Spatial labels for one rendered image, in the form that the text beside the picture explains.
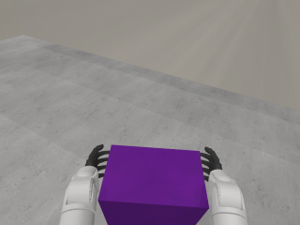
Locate left robot forearm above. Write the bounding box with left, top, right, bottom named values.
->
left=59, top=166, right=99, bottom=225

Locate robot right hand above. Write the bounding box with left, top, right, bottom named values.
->
left=200, top=146, right=222, bottom=182

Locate carton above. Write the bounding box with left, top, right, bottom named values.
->
left=97, top=144, right=209, bottom=225

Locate right robot forearm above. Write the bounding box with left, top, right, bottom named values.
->
left=208, top=169, right=248, bottom=225

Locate robot left hand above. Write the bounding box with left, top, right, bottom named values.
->
left=85, top=144, right=110, bottom=178

